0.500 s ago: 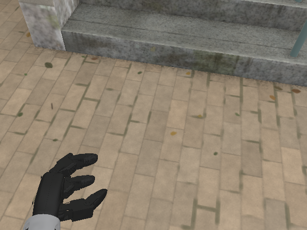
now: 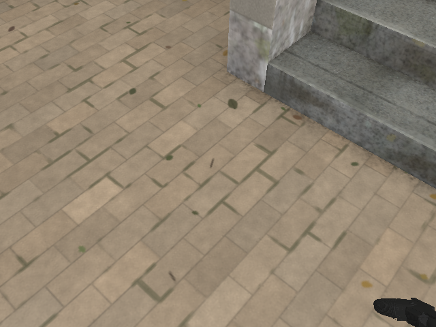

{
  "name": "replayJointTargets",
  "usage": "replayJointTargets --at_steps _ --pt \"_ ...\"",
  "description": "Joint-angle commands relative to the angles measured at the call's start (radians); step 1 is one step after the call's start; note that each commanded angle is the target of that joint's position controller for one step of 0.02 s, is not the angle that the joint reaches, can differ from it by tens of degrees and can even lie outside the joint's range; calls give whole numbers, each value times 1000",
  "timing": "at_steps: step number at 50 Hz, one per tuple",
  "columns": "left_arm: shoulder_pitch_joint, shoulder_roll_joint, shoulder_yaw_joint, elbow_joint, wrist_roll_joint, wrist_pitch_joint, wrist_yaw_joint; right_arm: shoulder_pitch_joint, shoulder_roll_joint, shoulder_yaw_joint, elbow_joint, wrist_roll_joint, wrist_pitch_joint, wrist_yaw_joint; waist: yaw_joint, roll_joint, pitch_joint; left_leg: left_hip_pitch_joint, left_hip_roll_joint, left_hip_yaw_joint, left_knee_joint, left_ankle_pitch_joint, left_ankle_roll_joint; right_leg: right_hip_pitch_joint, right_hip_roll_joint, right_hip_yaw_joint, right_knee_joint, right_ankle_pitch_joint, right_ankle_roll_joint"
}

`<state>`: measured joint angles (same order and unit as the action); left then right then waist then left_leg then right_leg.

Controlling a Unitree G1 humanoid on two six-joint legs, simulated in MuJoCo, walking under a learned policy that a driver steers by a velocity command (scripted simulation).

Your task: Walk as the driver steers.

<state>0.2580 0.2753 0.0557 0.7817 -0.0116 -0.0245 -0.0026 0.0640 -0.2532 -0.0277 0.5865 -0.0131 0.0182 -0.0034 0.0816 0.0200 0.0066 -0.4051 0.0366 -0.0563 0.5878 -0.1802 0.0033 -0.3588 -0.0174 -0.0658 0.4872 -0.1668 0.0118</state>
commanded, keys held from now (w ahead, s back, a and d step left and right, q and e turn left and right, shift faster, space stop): e+shift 0.80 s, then q+shift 0.20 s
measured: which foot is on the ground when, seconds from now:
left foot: down 0.00-0.36, up 0.38-0.82, down 0.84-1.00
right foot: down 0.00-0.00, up 0.02-0.34, down 0.36-0.84, up 0.86-1.00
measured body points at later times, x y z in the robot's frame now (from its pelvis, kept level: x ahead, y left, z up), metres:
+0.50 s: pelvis +0.00 -0.05 +0.00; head +0.03 -0.09 +0.45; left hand +0.24 +0.17 -0.08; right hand +0.06 -0.37 -0.10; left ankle +0.04 +0.11 -0.64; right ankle -0.01 -0.14 -0.73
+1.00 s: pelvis +0.04 -0.03 +0.01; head +0.07 -0.03 +0.46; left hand +0.36 +0.03 -0.08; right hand -0.05 -0.33 -0.08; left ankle +0.14 +0.03 -0.73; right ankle -0.08 -0.12 -0.68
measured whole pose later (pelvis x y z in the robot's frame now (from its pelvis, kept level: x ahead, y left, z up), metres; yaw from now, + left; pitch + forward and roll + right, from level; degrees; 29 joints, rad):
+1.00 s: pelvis +0.04 -0.03 +0.01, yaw -43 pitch +2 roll -1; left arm 0.13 0.30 0.07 0.60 0.02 0.04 0.03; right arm 0.17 -0.25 -0.06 0.72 0.00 0.00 -0.01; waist -0.03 -0.04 0.01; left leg -0.31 -0.06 -0.13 0.48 -0.19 0.02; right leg -0.42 0.09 0.17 0.93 -0.48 0.08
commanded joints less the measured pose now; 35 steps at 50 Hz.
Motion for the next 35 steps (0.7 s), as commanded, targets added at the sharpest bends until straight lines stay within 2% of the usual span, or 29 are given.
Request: replayJointTargets --at_steps 1,2,3,4,5,6,7,9,12,15,16,17,18,19,20,21,22,23,24,26,28,30,35 --pt "-11 31 -11 -86 24 -23 -24 153 -222 -61 -60 -34 5 -26 -78 128 -185 453 310 -240 -127 447 161 -237 14 89 224 -393 -8" --pt "-28 84 9 -110 -3 -15 -8 161 -252 -83 -42 -44 13 -27 -123 274 -202 310 419 -316 -226 332 300 -302 30 54 452 -474 22" --pt "-40 151 35 -104 -21 2 8 135 -205 -74 -48 -39 5 -27 -126 207 -139 240 372 -286 -264 237 304 -310 5 93 619 -439 36" --pt "-13 145 45 -92 -25 25 22 63 -157 -62 -46 -24 -4 -28 -85 187 -95 199 320 -209 -272 183 255 -341 -7 100 696 -380 43" --pt "21 139 51 -71 -15 51 38 5 -113 -50 -56 -10 -12 -31 -61 166 -82 168 288 -140 -275 174 219 -334 -17 104 755 -334 61" --pt "45 129 55 -70 -5 69 47 -37 -96 -46 -55 -5 -17 -35 -42 151 -74 137 280 -90 -273 200 205 -319 -19 103 809 -285 77" --pt "45 113 54 -84 -2 78 52 -46 -83 -43 -52 -7 -21 -41 -35 129 -74 124 273 -50 -273 207 195 -309 -26 95 822 -241 85" --pt "-3 73 44 -129 -5 83 48 -35 -71 -45 -32 -5 -24 -53 -47 111 -81 170 270 1 -261 199 182 -318 -54 86 709 -177 87" --pt "-65 22 19 -186 -2 77 13 -5 -114 -68 -1 3 -19 -63 -78 130 -126 219 291 61 -224 244 174 -211 -81 56 460 -181 59" --pt "-44 63 32 -207 -2 77 -16 33 -156 -90 33 17 -17 -54 -83 155 -138 242 329 81 -184 275 166 -104 -51 -10 305 -191 16" --pt "-15 65 37 -203 -2 79 -21 21 -159 -93 40 27 -17 -51 -63 148 -134 229 329 102 -148 252 142 -52 -38 -32 221 -140 -5" --pt "25 68 45 -188 -2 82 -19 21 -144 -92 48 35 -16 -48 -46 122 -130 195 309 138 -86 190 98 22 -8 -52 131 -71 -33" --pt "69 106 65 -173 6 81 -7 69 -110 -89 71 31 -12 -42 -43 20 -101 114 247 194 51 55 32 104 8 6 25 53 -77" --pt "107 264 108 -188 16 75 15 77 -63 -80 40 -7 -7 -36 -63 -330 -65 -184 102 298 408 -281 -80 254 -228 378 -53 502 -192" --pt "107 304 106 -224 44 53 10 -59 -53 -69 -31 -18 -15 -40 -18 -411 -113 -392 -37 106 636 -513 -107 289 -343 654 -122 574 -378" --pt "112 268 99 -224 54 31 0 -114 -88 -78 -32 -5 -20 -43 21 -255 -155 -420 -31 1 727 -470 -77 317 -328 613 -144 440 -374" --pt "62 246 92 -226 37 18 6 -109 -85 -79 -22 7 -24 -49 -14 -187 -135 -426 -21 -34 715 -376 -50 306 -277 554 -131 363 -316" --pt "-8 209 83 -238 6 22 16 -78 -94 -84 0 1 -25 -58 -52 -110 -126 -418 -1 -50 673 -288 -43 282 -234 495 -117 310 -258" --pt "-65 179 71 -254 -11 31 27 -60 -109 -90 5 -6 -25 -63 -78 -123 -125 -384 1 -56 629 -229 -42 239 -210 468 -115 281 -231" --pt "-94 158 63 -272 -6 44 41 -34 -98 -90 18 -5 -29 -53 -97 -135 -147 -323 -37 -49 588 -154 -48 201 -163 445 -115 262 -213" --pt "-78 168 68 -273 -5 47 50 -34 -78 -81 28 1 -34 -46 -90 -118 -154 -309 -66 -58 473 -121 -57 214 -141 458 -111 231 -206" --pt "-73 183 75 -275 -9 51 57 -45 -71 -75 31 5 -36 -43 -83 -126 -154 -287 -86 -73 366 -108 -66 215 -129 493 -107 174 -204" --pt "-94 201 84 -292 -7 68 53 -51 -88 -76 44 12 -45 -29 -69 -173 -130 -179 -121 -94 193 -115 -66 150 -99 594 -102 66 -200"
